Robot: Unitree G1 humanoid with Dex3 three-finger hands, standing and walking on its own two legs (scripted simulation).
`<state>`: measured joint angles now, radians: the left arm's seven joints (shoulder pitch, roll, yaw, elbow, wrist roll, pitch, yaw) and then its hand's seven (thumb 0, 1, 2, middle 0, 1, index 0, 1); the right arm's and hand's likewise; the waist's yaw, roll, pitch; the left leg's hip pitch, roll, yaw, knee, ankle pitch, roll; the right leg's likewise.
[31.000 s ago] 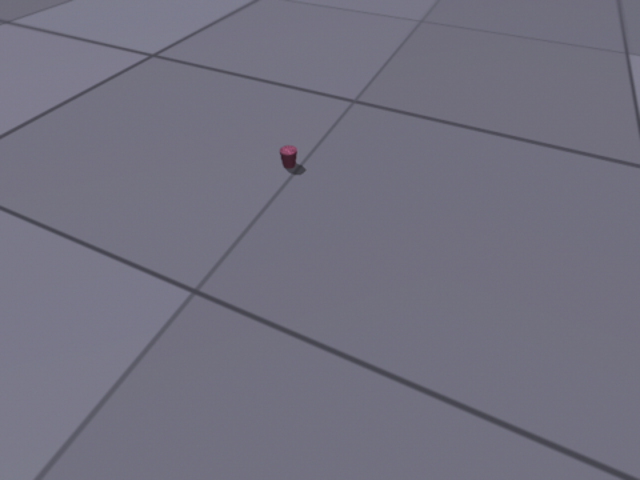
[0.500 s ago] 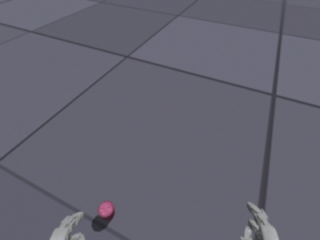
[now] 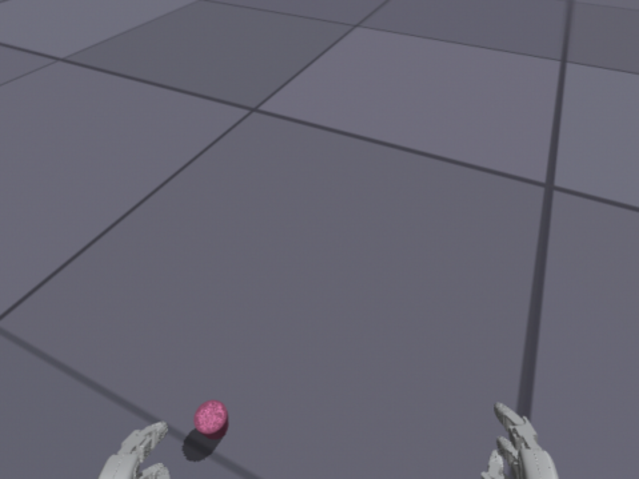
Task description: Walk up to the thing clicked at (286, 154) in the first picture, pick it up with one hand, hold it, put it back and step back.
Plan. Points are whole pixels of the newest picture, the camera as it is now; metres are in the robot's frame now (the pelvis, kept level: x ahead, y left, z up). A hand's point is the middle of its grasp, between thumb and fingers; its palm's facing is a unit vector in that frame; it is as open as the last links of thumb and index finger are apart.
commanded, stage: home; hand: left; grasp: from above
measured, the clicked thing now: (213, 422) +0.45 +0.29 -0.67
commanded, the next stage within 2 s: stand in 0.54 s
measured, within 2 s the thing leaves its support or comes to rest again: neither
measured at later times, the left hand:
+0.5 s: hand out of the picture +0.16 +0.18 -0.05, palm faces +0.05 -0.98 -0.20, open 7.4 cm
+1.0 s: hand out of the picture +0.08 +0.25 -0.11, palm faces +0.04 -0.94 -0.35, open 7.4 cm
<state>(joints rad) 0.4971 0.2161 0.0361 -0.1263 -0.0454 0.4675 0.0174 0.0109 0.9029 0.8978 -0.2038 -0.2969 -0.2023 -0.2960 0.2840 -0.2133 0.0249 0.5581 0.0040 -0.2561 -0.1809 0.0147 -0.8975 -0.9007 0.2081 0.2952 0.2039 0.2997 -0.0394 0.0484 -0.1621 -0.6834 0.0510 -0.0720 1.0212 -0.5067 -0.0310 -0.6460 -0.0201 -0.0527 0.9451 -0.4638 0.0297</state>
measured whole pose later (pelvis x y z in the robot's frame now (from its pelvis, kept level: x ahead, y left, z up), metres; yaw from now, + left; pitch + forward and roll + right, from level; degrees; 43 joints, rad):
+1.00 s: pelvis +0.00 +0.01 +0.04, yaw +0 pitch -1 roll -1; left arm 0.23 0.30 0.06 0.84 0.05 0.04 0.04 0.01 0.90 0.90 -0.20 -0.30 -0.20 -0.30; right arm 0.20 -0.30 -0.06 0.93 -0.05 -0.02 -0.01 0.01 -0.90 -0.90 0.21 0.30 0.20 0.30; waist 0.02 0.00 0.04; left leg -0.33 0.01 -0.03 0.72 -0.37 -0.01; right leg -0.32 -0.06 -0.02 0.69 -0.35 0.05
